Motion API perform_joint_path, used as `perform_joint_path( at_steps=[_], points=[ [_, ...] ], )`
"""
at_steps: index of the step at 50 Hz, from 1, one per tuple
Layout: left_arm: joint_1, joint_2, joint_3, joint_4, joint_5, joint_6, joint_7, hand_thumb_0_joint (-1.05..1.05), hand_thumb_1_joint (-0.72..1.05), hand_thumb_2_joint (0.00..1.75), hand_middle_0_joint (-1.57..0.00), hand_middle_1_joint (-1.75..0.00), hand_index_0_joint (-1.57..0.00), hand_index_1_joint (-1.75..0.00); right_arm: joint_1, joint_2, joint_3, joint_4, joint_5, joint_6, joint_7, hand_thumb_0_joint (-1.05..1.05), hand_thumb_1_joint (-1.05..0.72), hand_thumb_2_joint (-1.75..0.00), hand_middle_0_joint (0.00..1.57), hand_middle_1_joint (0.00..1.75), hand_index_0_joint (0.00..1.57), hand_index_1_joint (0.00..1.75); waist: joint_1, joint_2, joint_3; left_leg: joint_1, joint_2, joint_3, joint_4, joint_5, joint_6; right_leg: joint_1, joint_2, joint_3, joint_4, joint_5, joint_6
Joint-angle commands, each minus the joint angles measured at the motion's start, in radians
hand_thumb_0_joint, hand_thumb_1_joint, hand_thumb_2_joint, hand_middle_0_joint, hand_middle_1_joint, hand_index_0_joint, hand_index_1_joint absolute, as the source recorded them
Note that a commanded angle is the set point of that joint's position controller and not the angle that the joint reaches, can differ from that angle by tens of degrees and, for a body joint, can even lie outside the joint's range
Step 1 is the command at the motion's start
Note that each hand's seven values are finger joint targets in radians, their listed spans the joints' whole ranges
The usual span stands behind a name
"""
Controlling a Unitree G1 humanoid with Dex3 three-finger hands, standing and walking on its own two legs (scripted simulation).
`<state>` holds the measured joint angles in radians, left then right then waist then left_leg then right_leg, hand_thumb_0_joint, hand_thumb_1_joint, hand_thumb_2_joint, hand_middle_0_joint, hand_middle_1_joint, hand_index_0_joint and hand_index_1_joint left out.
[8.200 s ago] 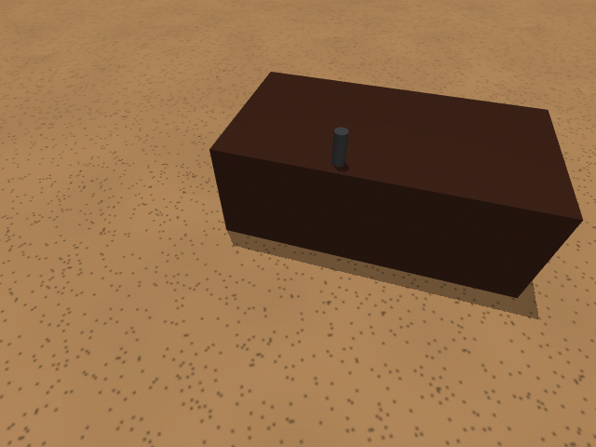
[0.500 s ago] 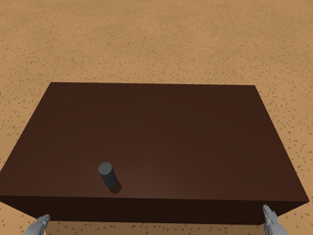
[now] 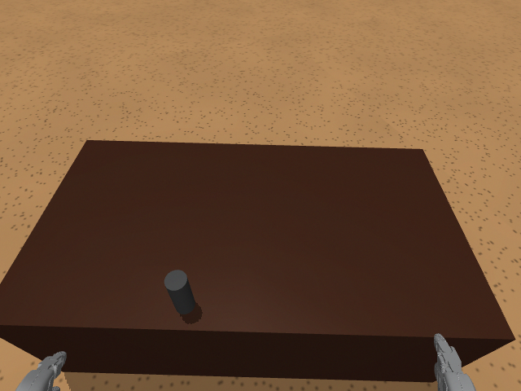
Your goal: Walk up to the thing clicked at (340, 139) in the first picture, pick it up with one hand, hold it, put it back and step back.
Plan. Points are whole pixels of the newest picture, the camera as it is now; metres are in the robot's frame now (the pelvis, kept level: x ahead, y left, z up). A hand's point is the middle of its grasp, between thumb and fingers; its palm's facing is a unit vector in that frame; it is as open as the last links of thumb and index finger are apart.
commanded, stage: go down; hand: left
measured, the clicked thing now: (180, 293) +0.40 +0.19 -0.23
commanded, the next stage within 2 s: approach in 1.48 s
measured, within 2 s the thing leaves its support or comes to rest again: neither
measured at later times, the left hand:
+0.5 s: hand (48, 331) +0.24 +0.33 -0.02, palm faces +0.17 -0.95 -0.25, open 17.3 cm
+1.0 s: hand (30, 287) +0.29 +0.36 +0.02, palm faces +0.18 -0.97 -0.17, open 17.1 cm
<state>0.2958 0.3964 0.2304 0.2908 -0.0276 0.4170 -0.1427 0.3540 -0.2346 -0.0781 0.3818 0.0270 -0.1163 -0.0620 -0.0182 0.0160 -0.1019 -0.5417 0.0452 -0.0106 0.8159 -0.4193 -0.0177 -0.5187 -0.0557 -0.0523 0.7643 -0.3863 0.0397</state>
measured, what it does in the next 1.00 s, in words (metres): stands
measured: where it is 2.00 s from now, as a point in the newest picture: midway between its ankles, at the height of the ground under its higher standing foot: outside the picture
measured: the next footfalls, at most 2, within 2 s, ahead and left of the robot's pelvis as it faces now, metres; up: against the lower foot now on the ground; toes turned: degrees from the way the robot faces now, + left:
none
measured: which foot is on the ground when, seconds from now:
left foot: down 0.00-1.00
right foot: down 0.00-1.00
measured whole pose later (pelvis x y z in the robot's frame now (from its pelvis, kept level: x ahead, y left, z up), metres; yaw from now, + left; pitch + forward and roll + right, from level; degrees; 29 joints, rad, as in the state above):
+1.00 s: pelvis -0.01 +0.00 +0.00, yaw +0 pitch +10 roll -1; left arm -0.25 0.68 0.49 0.85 -0.09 0.08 -0.45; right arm 0.33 -0.25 -0.02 0.47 0.02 -0.20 -0.10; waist -0.03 -0.01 -0.10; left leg -0.59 0.05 -0.01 0.82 -0.40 -0.02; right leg -0.57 -0.05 -0.05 0.78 -0.37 0.03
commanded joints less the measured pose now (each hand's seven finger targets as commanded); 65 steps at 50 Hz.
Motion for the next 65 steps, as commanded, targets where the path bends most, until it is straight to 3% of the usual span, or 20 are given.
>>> perform_joint_path(
  at_steps=[1, 6, 8, 11, 21, 24, 31, 34, 39, 41, 43, 45, 46, 48, 55, 56, 57, 58, 64, 65],
  points=[
    [-0.042, 0.240, 0.122, -0.201, 0.006, -0.039, 0.004, 0.00, -0.48, 0.06, -0.07, -0.04, -0.06, -0.05, -0.014, -0.144, -0.067, -0.212, 0.009, -0.062, -0.021, 0.00, 0.55, -0.04, 0.05, 0.05, 0.05, 0.05, 0.008, 0.071, -0.148, 0.085, -0.038, 0.006, -0.111, 0.295, 0.005, 0.067, 0.051, -0.020, -0.066, 0.224, -0.042],
    [-0.095, 0.265, 0.143, -0.223, -0.001, -0.047, -0.002, 0.00, -0.51, 0.07, -0.06, -0.03, -0.06, -0.04, 0.015, -0.127, -0.049, -0.240, 0.009, -0.067, -0.028, 0.00, 0.54, -0.05, 0.05, 0.05, 0.05, 0.05, 0.003, 0.079, -0.135, 0.063, -0.039, 0.002, -0.097, 0.254, 0.007, 0.045, 0.045, -0.014, -0.054, 0.189, -0.042],
    [-0.155, 0.312, 0.173, -0.228, -0.005, -0.056, -0.006, 0.00, -0.52, 0.08, -0.06, -0.05, -0.05, -0.06, 0.012, -0.151, -0.084, -0.239, 0.013, -0.073, -0.040, 0.00, 0.54, -0.05, 0.05, 0.05, 0.05, 0.05, -0.008, 0.079, -0.123, 0.052, -0.042, 0.002, -0.098, 0.208, 0.011, 0.028, 0.044, -0.009, -0.060, 0.161, -0.038],
    [-0.243, 0.356, 0.208, -0.237, -0.020, -0.076, -0.021, 0.00, -0.51, 0.08, -0.06, -0.05, -0.05, -0.06, 0.030, -0.131, -0.057, -0.224, 0.013, -0.088, -0.046, 0.00, 0.54, -0.05, 0.05, 0.05, 0.05, 0.05, -0.006, 0.088, -0.148, 0.059, -0.044, 0.002, -0.081, 0.220, 0.015, 0.037, 0.038, -0.004, -0.051, 0.179, -0.034],
    [-0.399, 0.430, 0.247, 0.040, -0.058, -0.107, -0.144, 0.00, -0.52, 0.07, -0.06, -0.05, -0.05, -0.05, -0.010, -0.146, -0.031, -0.157, 0.013, -0.116, -0.049, 0.00, 0.54, -0.05, 0.05, 0.05, 0.05, 0.05, 0.003, 0.079, -0.123, 0.041, -0.041, -0.008, -0.100, 0.184, 0.020, 0.007, 0.046, -0.012, -0.053, 0.132, -0.040],
    [-0.441, 0.477, 0.270, 0.105, -0.061, -0.131, -0.176, 0.00, -0.48, 0.06, -0.05, -0.04, -0.05, -0.04, -0.017, -0.163, -0.041, -0.155, 0.013, -0.117, -0.047, 0.00, 0.54, -0.05, 0.05, 0.05, 0.05, 0.05, 0.011, 0.069, -0.163, 0.048, -0.038, -0.008, -0.088, 0.241, 0.018, 0.019, 0.048, -0.010, -0.045, 0.174, -0.042],
    [-0.629, 0.572, 0.311, 0.170, -0.065, -0.242, -0.224, 0.00, -0.49, 0.08, -0.05, -0.05, -0.05, -0.06, -0.030, -0.164, -0.038, -0.106, 0.014, -0.140, -0.043, 0.00, 0.54, -0.05, 0.05, 0.05, 0.05, 0.05, 0.011, 0.091, -0.173, 0.044, -0.043, 0.005, -0.100, 0.152, 0.023, 0.000, 0.045, 0.005, -0.060, 0.102, -0.042],
    [-0.637, 0.563, 0.311, 0.237, -0.070, -0.281, -0.242, 0.00, -0.48, 0.08, -0.05, -0.05, -0.05, -0.06, -0.027, -0.163, -0.030, -0.097, 0.008, -0.148, -0.049, 0.00, 0.54, -0.05, 0.05, 0.05, 0.05, 0.05, 0.004, 0.081, -0.215, 0.080, -0.042, 0.005, -0.082, 0.235, 0.024, 0.012, 0.042, 0.008, -0.052, 0.177, -0.039],
    [-0.707, 0.626, 0.332, 0.285, -0.064, -0.339, -0.269, 0.00, -0.45, 0.09, -0.05, -0.05, -0.04, -0.05, -0.028, -0.186, -0.042, -0.068, 0.001, -0.141, -0.057, 0.00, 0.54, -0.05, 0.05, 0.05, 0.05, 0.05, 0.009, 0.131, -0.263, 0.127, -0.032, -0.005, -0.083, 0.363, 0.010, 0.025, 0.046, 0.003, -0.035, 0.262, -0.048],
    [-0.738, 0.626, 0.335, 0.290, -0.065, -0.360, -0.279, 0.00, -0.43, 0.09, -0.04, -0.04, -0.04, -0.04, -0.023, -0.163, -0.013, -0.063, -0.003, -0.139, -0.053, 0.00, 0.54, -0.05, 0.05, 0.05, 0.05, 0.05, 0.016, 0.124, -0.260, 0.133, -0.029, -0.009, -0.087, 0.387, 0.010, 0.023, 0.047, -0.001, -0.039, 0.273, -0.049],
    [-0.759, 0.663, 0.351, 0.327, -0.061, -0.378, -0.283, 0.00, -0.43, 0.08, -0.05, -0.04, -0.04, -0.05, -0.041, -0.174, -0.027, -0.050, -0.001, -0.137, -0.055, 0.00, 0.54, -0.05, 0.05, 0.05, 0.05, 0.05, 0.017, 0.137, -0.222, 0.115, -0.031, -0.007, -0.106, 0.334, 0.009, 0.020, 0.048, -0.003, -0.051, 0.235, -0.051],
    [-0.762, 0.646, 0.341, 0.369, -0.063, -0.390, -0.294, 0.00, -0.45, 0.08, -0.05, -0.04, -0.04, -0.05, -0.033, -0.177, -0.026, -0.075, -0.002, -0.136, -0.055, 0.00, 0.53, -0.05, 0.05, 0.05, 0.05, 0.05, -0.003, 0.116, -0.236, 0.130, -0.031, -0.007, -0.114, 0.306, 0.013, 0.022, 0.049, -0.003, -0.065, 0.220, -0.050],
    [-0.761, 0.633, 0.339, 0.373, -0.069, -0.395, -0.300, 0.00, -0.42, 0.08, -0.04, -0.04, -0.04, -0.04, -0.032, -0.161, -0.008, -0.063, -0.003, -0.137, -0.055, 0.00, 0.54, -0.05, 0.05, 0.05, 0.05, 0.05, 0.006, 0.116, -0.210, 0.120, -0.036, -0.002, -0.123, 0.283, 0.015, 0.018, 0.047, -0.002, -0.073, 0.206, -0.050],
    [-0.798, 0.664, 0.348, 0.379, -0.077, -0.412, -0.309, 0.00, -0.43, 0.07, -0.05, -0.04, -0.04, -0.04, -0.021, -0.166, -0.008, -0.020, -0.004, -0.132, -0.059, 0.00, 0.54, -0.05, 0.05, 0.05, 0.05, 0.05, 0.004, 0.122, -0.198, 0.113, -0.043, 0.005, -0.123, 0.264, 0.022, 0.015, 0.044, 0.003, -0.088, 0.202, -0.048],
    [-0.838, 0.691, 0.360, 0.437, -0.086, -0.459, -0.340, 0.00, -0.43, 0.07, -0.04, -0.03, -0.04, -0.03, -0.065, -0.169, 0.009, -0.054, -0.009, -0.138, -0.065, 0.00, 0.54, -0.05, 0.05, 0.05, 0.05, 0.05, 0.003, 0.093, -0.247, 0.133, -0.046, 0.006, -0.117, 0.296, 0.027, 0.040, 0.040, 0.006, -0.093, 0.238, -0.043],
    [-0.835, 0.663, 0.344, 0.480, -0.085, -0.462, -0.345, 0.00, -0.43, 0.07, -0.04, -0.03, -0.04, -0.04, -0.053, -0.173, -0.001, -0.049, -0.010, -0.136, -0.066, 0.00, 0.53, -0.05, 0.05, 0.05, 0.05, 0.05, -0.013, 0.089, -0.249, 0.142, -0.040, 0.001, -0.116, 0.317, 0.024, 0.028, 0.042, 0.004, -0.085, 0.252, -0.045],
    [-0.859, 0.685, 0.353, 0.442, -0.088, -0.470, -0.349, 0.00, -0.44, 0.08, -0.04, -0.03, -0.03, -0.04, -0.047, -0.153, 0.022, -0.017, -0.010, -0.131, -0.065, 0.00, 0.53, -0.06, 0.05, 0.05, 0.05, 0.05, 0.006, 0.117, -0.253, 0.142, -0.042, -0.002, -0.119, 0.326, 0.022, 0.027, 0.042, 0.003, -0.088, 0.251, -0.047],
    [-0.886, 0.717, 0.374, 0.424, -0.091, -0.480, -0.348, 0.00, -0.43, 0.08, -0.04, -0.04, -0.03, -0.04, -0.066, -0.175, 0.001, -0.042, -0.008, -0.133, -0.068, 0.00, 0.54, -0.05, 0.05, 0.05, 0.05, 0.05, -0.003, 0.125, -0.261, 0.151, -0.041, -0.001, -0.122, 0.321, 0.021, 0.028, 0.041, 0.002, -0.089, 0.248, -0.047],
    [-0.862, 0.708, 0.366, 0.481, -0.086, -0.483, -0.355, 0.00, -0.43, 0.07, -0.04, -0.02, -0.03, -0.03, -0.061, -0.178, 0.005, -0.012, -0.013, -0.123, -0.071, 0.00, 0.53, -0.06, 0.05, 0.05, 0.05, 0.05, -0.002, 0.108, -0.276, 0.176, -0.039, -0.001, -0.117, 0.413, 0.024, 0.048, 0.042, 0.003, -0.098, 0.319, -0.046],
    [-0.896, 0.747, 0.385, 0.439, -0.086, -0.490, -0.354, 0.00, -0.44, 0.06, -0.04, -0.02, -0.03, -0.03, -0.077, -0.181, -0.005, 0.002, -0.013, -0.119, -0.074, 0.00, 0.53, -0.06, 0.05, 0.05, 0.05, 0.05, 0.010, 0.132, -0.271, 0.163, -0.043, 0.003, -0.121, 0.382, 0.023, 0.048, 0.040, 0.006, -0.102, 0.298, -0.047]
  ],
)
